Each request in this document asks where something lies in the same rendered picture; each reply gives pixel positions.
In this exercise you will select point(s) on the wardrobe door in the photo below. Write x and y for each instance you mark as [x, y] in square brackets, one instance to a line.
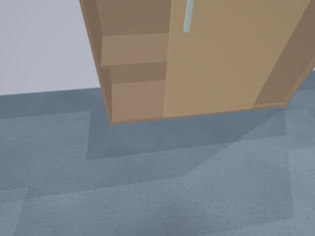
[296, 55]
[222, 63]

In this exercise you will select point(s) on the handle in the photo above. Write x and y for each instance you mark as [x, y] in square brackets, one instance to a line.
[188, 15]

